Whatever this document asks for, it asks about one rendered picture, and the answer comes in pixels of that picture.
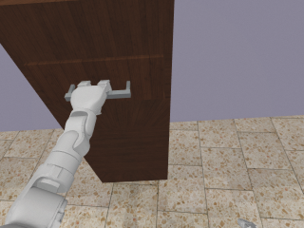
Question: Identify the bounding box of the left robot hand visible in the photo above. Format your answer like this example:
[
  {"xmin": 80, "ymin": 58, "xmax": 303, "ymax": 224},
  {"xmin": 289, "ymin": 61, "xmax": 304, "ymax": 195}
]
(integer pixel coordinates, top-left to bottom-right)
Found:
[{"xmin": 70, "ymin": 80, "xmax": 112, "ymax": 116}]

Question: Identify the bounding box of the handle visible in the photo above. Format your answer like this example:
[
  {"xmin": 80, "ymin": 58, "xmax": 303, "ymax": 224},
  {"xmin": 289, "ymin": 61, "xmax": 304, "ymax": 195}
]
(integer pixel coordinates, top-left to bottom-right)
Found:
[{"xmin": 65, "ymin": 81, "xmax": 131, "ymax": 102}]

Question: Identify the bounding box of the left robot upper arm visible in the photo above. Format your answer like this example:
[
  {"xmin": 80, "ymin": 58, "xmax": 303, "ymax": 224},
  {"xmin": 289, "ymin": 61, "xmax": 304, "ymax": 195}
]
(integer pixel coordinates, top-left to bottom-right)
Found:
[{"xmin": 0, "ymin": 186, "xmax": 67, "ymax": 228}]

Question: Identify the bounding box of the cabinet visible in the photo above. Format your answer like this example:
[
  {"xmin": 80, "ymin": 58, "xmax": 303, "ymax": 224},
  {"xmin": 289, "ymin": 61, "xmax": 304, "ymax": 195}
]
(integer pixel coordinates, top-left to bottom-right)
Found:
[{"xmin": 0, "ymin": 0, "xmax": 175, "ymax": 183}]

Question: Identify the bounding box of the left robot forearm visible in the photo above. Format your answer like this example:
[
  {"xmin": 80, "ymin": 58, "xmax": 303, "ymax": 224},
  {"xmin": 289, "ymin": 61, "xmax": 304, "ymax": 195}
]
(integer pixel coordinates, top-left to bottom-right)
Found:
[{"xmin": 5, "ymin": 107, "xmax": 97, "ymax": 225}]

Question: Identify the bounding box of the drawer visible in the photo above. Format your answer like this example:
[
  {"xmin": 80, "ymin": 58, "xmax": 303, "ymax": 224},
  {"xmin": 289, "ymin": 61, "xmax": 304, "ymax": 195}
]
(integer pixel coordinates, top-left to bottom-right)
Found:
[{"xmin": 24, "ymin": 54, "xmax": 164, "ymax": 105}]

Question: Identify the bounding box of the right robot hand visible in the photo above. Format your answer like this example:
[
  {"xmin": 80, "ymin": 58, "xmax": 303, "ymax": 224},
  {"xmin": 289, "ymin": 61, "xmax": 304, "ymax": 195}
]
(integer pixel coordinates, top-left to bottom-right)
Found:
[{"xmin": 237, "ymin": 218, "xmax": 257, "ymax": 228}]

